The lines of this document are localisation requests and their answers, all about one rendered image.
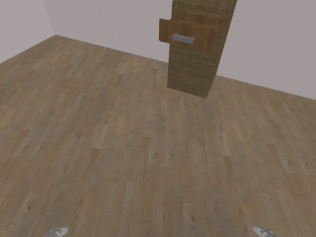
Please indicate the drawer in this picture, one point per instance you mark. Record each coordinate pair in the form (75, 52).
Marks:
(205, 29)

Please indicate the robot left hand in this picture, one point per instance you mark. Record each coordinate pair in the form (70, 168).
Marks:
(57, 231)

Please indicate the robot right hand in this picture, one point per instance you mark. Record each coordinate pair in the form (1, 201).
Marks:
(263, 231)

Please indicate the cabinet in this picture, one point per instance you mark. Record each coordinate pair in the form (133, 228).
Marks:
(190, 70)

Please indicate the handle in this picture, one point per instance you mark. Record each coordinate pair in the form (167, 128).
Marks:
(183, 38)

